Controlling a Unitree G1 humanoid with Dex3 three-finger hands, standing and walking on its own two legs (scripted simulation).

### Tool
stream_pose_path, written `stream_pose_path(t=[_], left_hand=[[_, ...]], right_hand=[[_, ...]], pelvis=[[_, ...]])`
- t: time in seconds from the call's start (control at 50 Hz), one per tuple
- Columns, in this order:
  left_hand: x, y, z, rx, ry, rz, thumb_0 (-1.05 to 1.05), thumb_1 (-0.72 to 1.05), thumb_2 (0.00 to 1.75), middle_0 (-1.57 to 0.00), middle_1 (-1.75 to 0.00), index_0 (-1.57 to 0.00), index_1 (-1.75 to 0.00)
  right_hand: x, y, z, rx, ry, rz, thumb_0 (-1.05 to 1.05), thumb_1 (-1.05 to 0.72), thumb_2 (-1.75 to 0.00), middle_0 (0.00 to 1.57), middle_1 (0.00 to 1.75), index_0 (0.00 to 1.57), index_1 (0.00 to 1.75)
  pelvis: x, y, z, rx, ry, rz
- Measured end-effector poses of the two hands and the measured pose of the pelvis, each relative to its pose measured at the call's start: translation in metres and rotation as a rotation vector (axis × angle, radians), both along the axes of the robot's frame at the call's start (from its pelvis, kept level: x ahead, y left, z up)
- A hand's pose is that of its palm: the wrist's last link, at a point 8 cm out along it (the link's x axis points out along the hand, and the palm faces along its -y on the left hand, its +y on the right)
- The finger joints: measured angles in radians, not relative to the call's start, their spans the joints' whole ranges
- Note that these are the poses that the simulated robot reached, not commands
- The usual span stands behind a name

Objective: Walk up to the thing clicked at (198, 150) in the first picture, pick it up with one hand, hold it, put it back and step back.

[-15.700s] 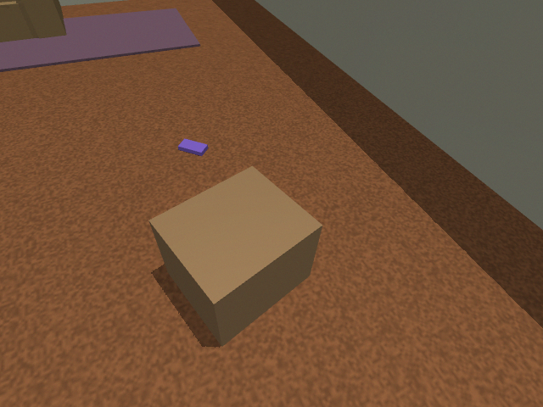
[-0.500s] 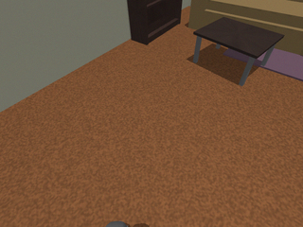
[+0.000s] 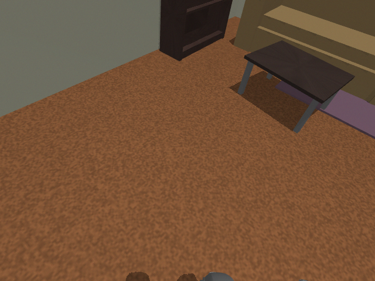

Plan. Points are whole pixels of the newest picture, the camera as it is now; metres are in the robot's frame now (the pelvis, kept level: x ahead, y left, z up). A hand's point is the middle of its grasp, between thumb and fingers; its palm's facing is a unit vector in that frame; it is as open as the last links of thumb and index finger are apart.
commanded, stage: walk up
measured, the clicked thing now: out of the picture -0.16 -1.31 -0.76
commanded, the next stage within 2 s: none
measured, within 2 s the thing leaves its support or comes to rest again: neither
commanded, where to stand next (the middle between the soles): +0.40 -0.01 m, yaw -1 degrees
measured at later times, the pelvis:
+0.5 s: pelvis +0.19 -0.05 +0.01, yaw -21 degrees
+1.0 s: pelvis +0.40 +0.07 -0.01, yaw -46 degrees
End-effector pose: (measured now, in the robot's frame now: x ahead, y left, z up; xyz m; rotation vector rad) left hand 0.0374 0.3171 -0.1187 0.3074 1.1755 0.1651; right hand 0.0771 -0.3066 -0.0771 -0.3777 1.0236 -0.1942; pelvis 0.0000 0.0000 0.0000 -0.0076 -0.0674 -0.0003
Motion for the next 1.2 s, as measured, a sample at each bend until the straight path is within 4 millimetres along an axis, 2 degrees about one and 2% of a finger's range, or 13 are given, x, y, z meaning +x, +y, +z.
stream_pose_path(t=[0.16, 0.28, 0.32, 0.42, 0.5, 0.6, 0.72, 0.8, 0.84, 0.9, 1.0, 1.1, 1.2], left_hand=[[0.069, -0.013, 0.018, 0.041, 0.022, -0.040, 0.01, 0.91, 0.89, -0.20, -0.30, -0.20, -0.30], [0.130, -0.029, 0.026, 0.154, 0.059, -0.101, 0.01, 0.91, 0.89, -0.20, -0.30, -0.20, -0.30], [0.149, -0.035, 0.029, 0.187, 0.026, -0.098, 0.01, 0.91, 0.89, -0.20, -0.30, -0.20, -0.30], [0.184, -0.055, 0.049, 0.190, 0.058, -0.131, 0.01, 0.91, 0.89, -0.20, -0.30, -0.20, -0.30], [0.225, -0.061, 0.058, 0.192, 0.090, -0.207, 0.01, 0.90, 0.89, -0.20, -0.30, -0.21, -0.30], [0.303, -0.054, 0.057, 0.204, 0.072, -0.333, 0.01, 0.90, 0.89, -0.21, -0.30, -0.21, -0.30], [0.434, -0.027, 0.047, 0.257, -0.015, -0.503, 0.01, 0.90, 0.89, -0.21, -0.30, -0.21, -0.30], [0.540, -0.010, 0.024, 0.301, -0.086, -0.599, 0.01, 0.90, 0.89, -0.21, -0.30, -0.21, -0.30], [0.584, -0.018, 0.017, 0.295, -0.121, -0.639, 0.01, 0.90, 0.89, -0.20, -0.30, -0.21, -0.30], [0.630, -0.041, 0.017, 0.242, -0.137, -0.735, 0.01, 0.91, 0.89, -0.20, -0.30, -0.20, -0.30], [0.675, -0.080, 0.021, 0.130, -0.115, -0.873, 0.01, 0.91, 0.89, -0.20, -0.30, -0.20, -0.30], [0.701, -0.110, 0.018, 0.070, -0.074, -1.003, 0.01, 0.91, 0.89, -0.20, -0.30, -0.20, -0.30], [0.720, -0.137, 0.014, 0.061, -0.041, -1.117, 0.01, 0.91, 0.89, -0.20, -0.30, -0.20, -0.30]], right_hand=[[0.019, -0.029, -0.020, 0.040, 0.064, -0.066, 0.01, -0.90, -0.90, 0.20, 0.30, 0.20, 0.30], [0.079, -0.066, -0.063, 0.099, -0.008, -0.148, 0.01, -0.90, -0.90, 0.20, 0.30, 0.20, 0.30], [0.102, -0.071, -0.074, 0.120, -0.001, -0.152, 0.01, -0.91, -0.90, 0.20, 0.30, 0.20, 0.30], [0.156, -0.061, -0.058, 0.184, -0.061, -0.167, 0.01, -0.91, -0.90, 0.20, 0.30, 0.20, 0.30], [0.182, -0.058, -0.037, 0.191, -0.107, -0.203, 0.01, -0.91, -0.90, 0.20, 0.30, 0.20, 0.30], [0.194, -0.068, -0.024, 0.125, -0.106, -0.303, 0.01, -0.91, -0.90, 0.20, 0.30, 0.20, 0.30], [0.212, -0.069, -0.018, 0.010, -0.098, -0.447, 0.01, -0.91, -0.90, 0.20, 0.30, 0.20, 0.30], [0.223, -0.045, -0.017, -0.061, -0.097, -0.528, 0.01, -0.91, -0.90, 0.20, 0.30, 0.20, 0.30], [0.219, -0.021, -0.014, -0.059, -0.079, -0.580, 0.01, -0.91, -0.90, 0.19, 0.30, 0.19, 0.30], [0.206, 0.018, -0.007, -0.023, -0.041, -0.680, 0.01, -0.91, -0.90, 0.20, 0.30, 0.20, 0.30], [0.186, 0.076, -0.009, 0.026, 0.012, -0.814, 0.01, -0.91, -0.90, 0.20, 0.30, 0.20, 0.30], [0.166, 0.123, -0.020, 0.039, 0.008, -0.960, 0.01, -0.91, -0.90, 0.20, 0.30, 0.20, 0.30], [0.138, 0.165, -0.031, 0.032, 0.014, -1.100, 0.01, -0.91, -0.90, 0.20, 0.30, 0.20, 0.30]], pelvis=[[0.055, -0.016, -0.001, 0.035, 0.006, -0.050], [0.109, -0.042, -0.025, 0.037, 0.021, -0.145], [0.123, -0.048, -0.029, 0.018, 0.014, -0.169], [0.158, -0.050, -0.007, 0.033, 0.015, -0.276], [0.189, -0.048, 0.005, 0.036, 0.017, -0.361], [0.237, -0.034, 0.004, 0.005, 0.034, -0.447], [0.306, -0.002, -0.014, -0.035, 0.061, -0.536], [0.347, 0.023, -0.033, -0.020, 0.039, -0.597], [0.358, 0.035, -0.032, -0.024, 0.027, -0.657], [0.372, 0.049, -0.019, -0.041, 0.022, -0.714], [0.400, 0.071, -0.006, -0.028, 0.034, -0.802], [0.426, 0.087, -0.008, 0.006, 0.020, -0.929], [0.438, 0.100, -0.014, 0.022, 0.013, -1.051]])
